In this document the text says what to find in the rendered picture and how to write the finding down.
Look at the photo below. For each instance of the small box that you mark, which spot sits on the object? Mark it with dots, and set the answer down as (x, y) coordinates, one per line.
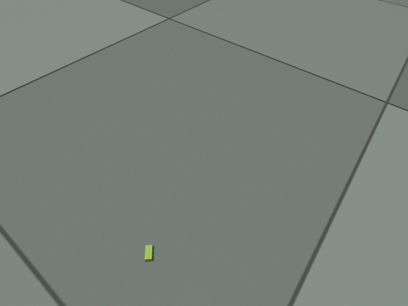
(149, 249)

